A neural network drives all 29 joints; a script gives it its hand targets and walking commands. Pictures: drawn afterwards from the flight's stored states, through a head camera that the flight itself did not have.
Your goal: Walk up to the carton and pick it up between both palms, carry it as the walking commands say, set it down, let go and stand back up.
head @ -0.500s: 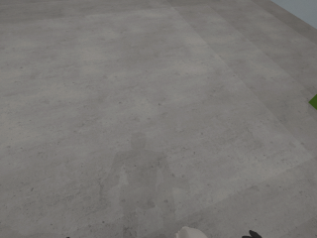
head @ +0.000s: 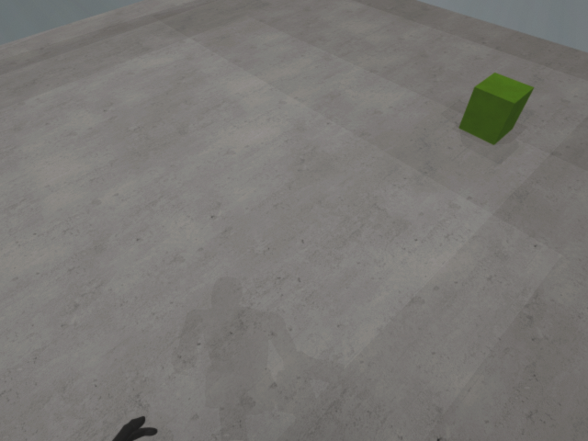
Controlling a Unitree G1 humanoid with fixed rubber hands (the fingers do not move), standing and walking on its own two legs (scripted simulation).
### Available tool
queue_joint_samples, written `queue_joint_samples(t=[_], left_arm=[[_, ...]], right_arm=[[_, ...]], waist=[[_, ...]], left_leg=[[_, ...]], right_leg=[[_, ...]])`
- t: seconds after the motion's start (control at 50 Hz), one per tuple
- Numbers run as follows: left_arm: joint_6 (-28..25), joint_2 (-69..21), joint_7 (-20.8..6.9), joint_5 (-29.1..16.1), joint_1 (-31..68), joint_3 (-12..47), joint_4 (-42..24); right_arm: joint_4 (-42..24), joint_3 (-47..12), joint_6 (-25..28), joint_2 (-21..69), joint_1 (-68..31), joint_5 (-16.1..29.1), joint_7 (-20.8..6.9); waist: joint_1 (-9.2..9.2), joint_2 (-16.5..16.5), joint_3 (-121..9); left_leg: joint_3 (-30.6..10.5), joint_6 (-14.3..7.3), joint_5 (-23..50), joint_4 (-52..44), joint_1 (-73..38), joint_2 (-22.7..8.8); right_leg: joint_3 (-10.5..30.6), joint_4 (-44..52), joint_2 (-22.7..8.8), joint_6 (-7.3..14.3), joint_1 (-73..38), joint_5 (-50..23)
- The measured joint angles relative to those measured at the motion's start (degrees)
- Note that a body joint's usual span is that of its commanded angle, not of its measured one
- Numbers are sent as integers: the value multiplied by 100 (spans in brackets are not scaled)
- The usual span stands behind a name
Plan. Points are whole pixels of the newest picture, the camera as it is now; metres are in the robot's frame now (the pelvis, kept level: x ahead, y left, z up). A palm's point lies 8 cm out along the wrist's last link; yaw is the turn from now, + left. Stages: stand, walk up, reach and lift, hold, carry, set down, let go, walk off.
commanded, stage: walk up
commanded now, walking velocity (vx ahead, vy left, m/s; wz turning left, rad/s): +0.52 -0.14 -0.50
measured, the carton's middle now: (494, 108) +1.75 -0.98 -0.65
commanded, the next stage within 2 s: none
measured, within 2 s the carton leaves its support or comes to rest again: neither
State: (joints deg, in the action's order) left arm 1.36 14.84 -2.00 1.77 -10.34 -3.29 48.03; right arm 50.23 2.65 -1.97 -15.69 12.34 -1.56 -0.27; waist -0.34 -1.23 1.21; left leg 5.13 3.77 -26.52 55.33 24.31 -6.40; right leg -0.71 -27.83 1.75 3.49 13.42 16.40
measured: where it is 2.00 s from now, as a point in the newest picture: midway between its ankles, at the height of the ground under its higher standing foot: (411, 274)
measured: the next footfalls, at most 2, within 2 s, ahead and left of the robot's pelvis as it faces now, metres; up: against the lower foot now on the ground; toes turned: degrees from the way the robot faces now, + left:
left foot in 0.32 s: +0.19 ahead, +0.13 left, +0.00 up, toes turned -4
right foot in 0.76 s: +0.40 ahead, -0.27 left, +0.00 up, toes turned -24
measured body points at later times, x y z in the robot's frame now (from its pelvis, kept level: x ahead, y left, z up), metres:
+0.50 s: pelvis +0.18 +0.00 +0.00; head +0.21 +0.04 +0.45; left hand +0.29 +0.26 -0.16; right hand +0.15 -0.29 -0.10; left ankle +0.15 +0.14 -0.74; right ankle +0.13 -0.14 -0.63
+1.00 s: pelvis +0.37 -0.17 +0.00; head +0.38 -0.19 +0.45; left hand +0.50 +0.06 -0.13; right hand +0.36 -0.44 -0.14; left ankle +0.45 -0.03 -0.66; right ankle +0.36 -0.25 -0.74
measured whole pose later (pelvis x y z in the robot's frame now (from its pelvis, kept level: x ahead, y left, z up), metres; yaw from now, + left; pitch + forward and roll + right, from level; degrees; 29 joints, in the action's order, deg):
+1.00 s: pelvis +0.37 -0.17 +0.00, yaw -22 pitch -1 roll +1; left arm -4.7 13.2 -1.5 1.7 -17.6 -3.0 54.7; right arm 52.0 3.4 1.6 -13.7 12.2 -1.6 -1.5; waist 0.8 -1.6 3.3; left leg 3.5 1.4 -14.7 61.9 29.7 -8.2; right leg -2.4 -24.3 1.4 3.2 11.7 11.5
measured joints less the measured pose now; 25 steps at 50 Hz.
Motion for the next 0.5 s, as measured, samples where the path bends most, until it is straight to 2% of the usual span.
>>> queue_joint_samples(t=[0.14, 0.28, 0.3, 0.32, 0.34, 0.38, 0.44, 0.5], left_arm=[[-244, 105, 17, -40, -838, 40, 214], [-262, 213, 43, -60, -1502, 41, 584], [-253, 228, 35, -85, -1573, 40, 627], [-244, 240, 22, -109, -1600, 28, 662], [-224, 261, 18, -105, -1533, 3, 687], [-188, 285, -3, -75, -1319, -42, 648], [-136, 326, -140, -9, -937, -90, 462], [-10, 347, -277, 16, -446, -122, 308]], right_arm=[[-267, 15, 204, -104, -618, -36, -140], [-523, 8, 379, -65, -1133, 44, -131], [-547, -12, 431, -34, -1165, 68, -94], [-548, -22, 494, -7, -1175, 70, -31], [-516, -34, 532, 37, -1119, 35, 42], [-399, -58, 526, 55, -753, -19, 119], [-54, -42, 499, 29, -37, -22, 161], [280, 15, 504, -5, 617, 42, 205]], waist=[[447, 167, -114], [758, 246, -182], [765, 273, -182], [743, 297, -159], [705, 377, -106], [630, 456, -74], [469, 552, -33], [249, 594, 113]], left_leg=[[-151, 171, 816, -821, 180, 81], [-89, 189, 862, -1993, -231, 247], [-72, 170, 1020, -2347, -449, 287], [-57, 7, 1244, -2562, -612, 296], [8, -169, 1259, -2461, -652, 309], [105, -323, 1046, -2398, -844, 246], [245, -233, 926, -2757, -1362, 133], [340, -163, 811, -2943, -1759, 1]], right_leg=[[383, 872, 125, 34, -659, -259], [787, 841, 202, -74, -1072, 178], [863, 622, 215, -106, -1054, 355], [905, 128, 258, -118, -897, 578], [885, -699, 275, -142, -591, 795], [650, -2398, 268, -209, 158, 842], [342, -3737, -5, -304, 1111, 235], [200, -4233, -284, -461, 1906, -184]])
